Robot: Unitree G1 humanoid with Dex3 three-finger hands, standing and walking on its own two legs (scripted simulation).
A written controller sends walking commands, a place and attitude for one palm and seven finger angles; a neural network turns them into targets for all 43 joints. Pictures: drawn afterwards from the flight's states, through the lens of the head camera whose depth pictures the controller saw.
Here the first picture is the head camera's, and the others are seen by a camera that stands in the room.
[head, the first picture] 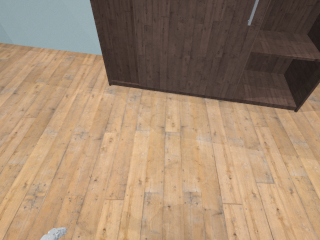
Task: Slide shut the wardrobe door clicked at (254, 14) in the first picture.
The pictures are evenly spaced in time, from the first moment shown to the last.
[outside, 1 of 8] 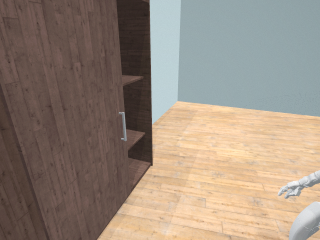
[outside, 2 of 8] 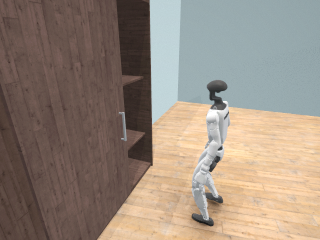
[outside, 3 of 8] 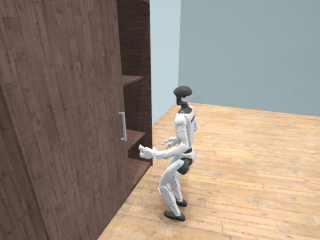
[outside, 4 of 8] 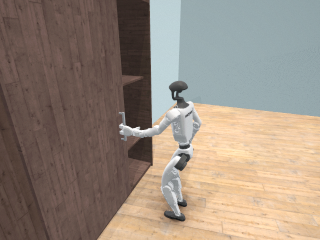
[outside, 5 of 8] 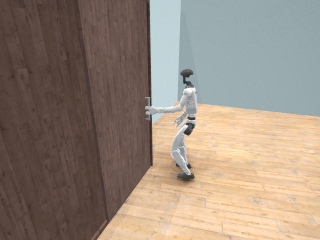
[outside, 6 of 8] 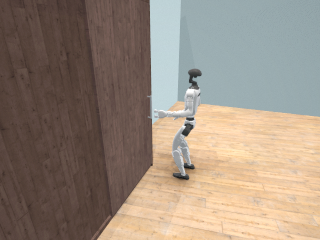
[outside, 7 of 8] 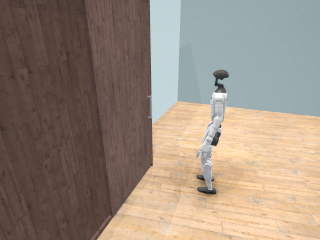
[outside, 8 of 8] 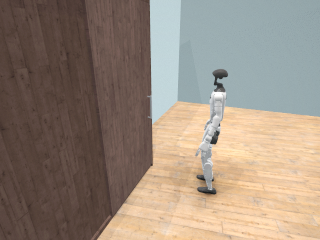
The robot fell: no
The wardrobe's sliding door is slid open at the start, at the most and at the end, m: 0.57 0.57 0.00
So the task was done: yes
